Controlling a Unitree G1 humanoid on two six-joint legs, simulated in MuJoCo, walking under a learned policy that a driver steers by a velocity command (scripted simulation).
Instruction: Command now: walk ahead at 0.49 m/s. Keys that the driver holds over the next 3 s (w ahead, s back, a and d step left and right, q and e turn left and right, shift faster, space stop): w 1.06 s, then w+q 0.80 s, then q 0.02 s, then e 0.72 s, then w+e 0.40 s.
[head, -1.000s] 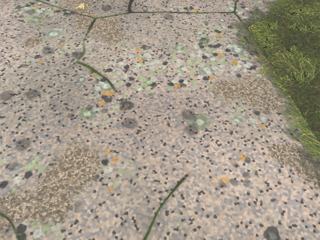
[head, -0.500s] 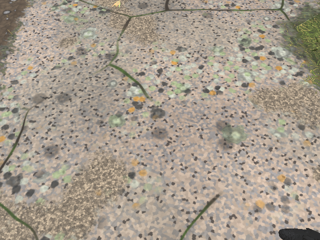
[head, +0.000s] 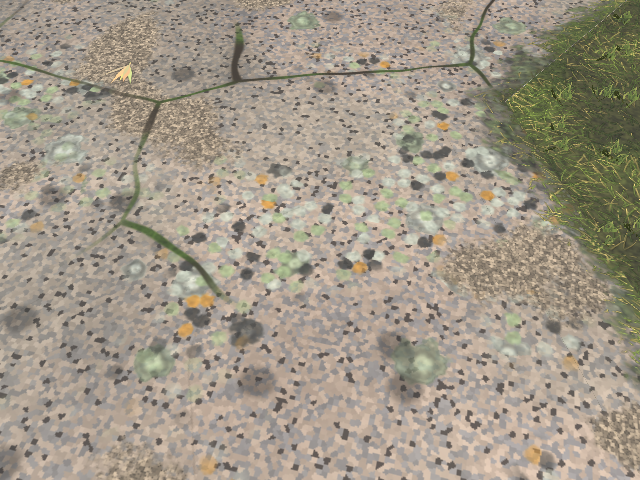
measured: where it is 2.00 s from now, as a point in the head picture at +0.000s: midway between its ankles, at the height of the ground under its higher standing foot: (263, 226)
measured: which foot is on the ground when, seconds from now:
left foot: down 0.00-0.14, up 0.16-0.64, down 0.66-1.00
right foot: up 0.00-0.12, down 0.14-0.68, up 0.70-1.00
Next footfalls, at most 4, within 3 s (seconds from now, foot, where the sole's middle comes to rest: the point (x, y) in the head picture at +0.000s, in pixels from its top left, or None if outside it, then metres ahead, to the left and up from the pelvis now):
0.14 right None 0.27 -0.14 -0.78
0.66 left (257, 448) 0.56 0.11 -0.78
1.20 right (350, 316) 0.87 -0.12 -0.78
1.72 left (225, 251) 1.09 0.18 -0.78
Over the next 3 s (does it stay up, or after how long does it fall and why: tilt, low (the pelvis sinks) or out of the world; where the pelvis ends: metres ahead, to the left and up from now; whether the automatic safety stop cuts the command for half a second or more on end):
stays up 1.34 0.18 0.00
